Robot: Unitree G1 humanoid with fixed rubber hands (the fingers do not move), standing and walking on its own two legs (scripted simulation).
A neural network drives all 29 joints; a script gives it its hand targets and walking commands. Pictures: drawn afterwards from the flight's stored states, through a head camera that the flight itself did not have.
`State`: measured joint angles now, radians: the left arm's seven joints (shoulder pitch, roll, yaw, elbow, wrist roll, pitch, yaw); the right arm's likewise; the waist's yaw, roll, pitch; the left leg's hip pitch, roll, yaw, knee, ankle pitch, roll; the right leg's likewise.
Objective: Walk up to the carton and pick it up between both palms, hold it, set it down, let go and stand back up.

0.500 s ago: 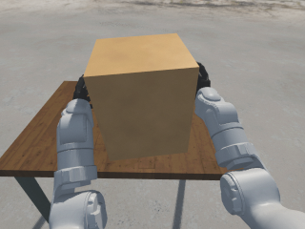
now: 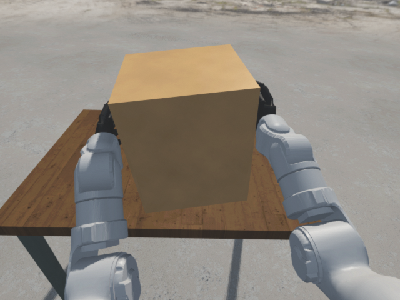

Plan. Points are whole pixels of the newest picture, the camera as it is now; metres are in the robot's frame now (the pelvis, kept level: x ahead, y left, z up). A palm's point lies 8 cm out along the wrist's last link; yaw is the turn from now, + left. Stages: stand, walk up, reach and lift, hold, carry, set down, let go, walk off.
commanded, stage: hold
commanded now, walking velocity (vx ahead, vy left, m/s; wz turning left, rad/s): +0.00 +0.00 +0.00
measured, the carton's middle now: (187, 128) +0.39 +0.00 +0.22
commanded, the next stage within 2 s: none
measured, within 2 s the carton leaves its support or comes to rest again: neither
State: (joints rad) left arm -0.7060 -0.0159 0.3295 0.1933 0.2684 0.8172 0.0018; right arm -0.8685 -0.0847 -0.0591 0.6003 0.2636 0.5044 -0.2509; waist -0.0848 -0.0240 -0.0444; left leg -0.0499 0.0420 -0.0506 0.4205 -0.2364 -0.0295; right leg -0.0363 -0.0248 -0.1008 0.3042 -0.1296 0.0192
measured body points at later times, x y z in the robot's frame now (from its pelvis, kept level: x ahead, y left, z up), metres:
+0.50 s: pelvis +0.00 +0.00 +0.00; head -0.07 +0.02 +0.44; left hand +0.37 +0.15 +0.23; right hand +0.38 -0.15 +0.25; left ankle +0.01 +0.13 -0.74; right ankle +0.03 -0.13 -0.74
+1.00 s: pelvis +0.00 +0.00 +0.00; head -0.07 +0.02 +0.44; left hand +0.37 +0.16 +0.23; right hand +0.38 -0.15 +0.26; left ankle +0.01 +0.13 -0.74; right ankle +0.03 -0.13 -0.74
